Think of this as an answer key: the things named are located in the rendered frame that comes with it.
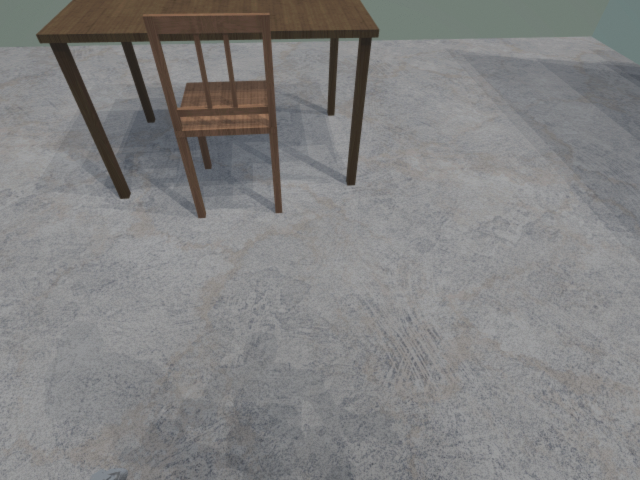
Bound chair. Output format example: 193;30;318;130
142;13;282;218

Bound table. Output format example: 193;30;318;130
36;0;379;199

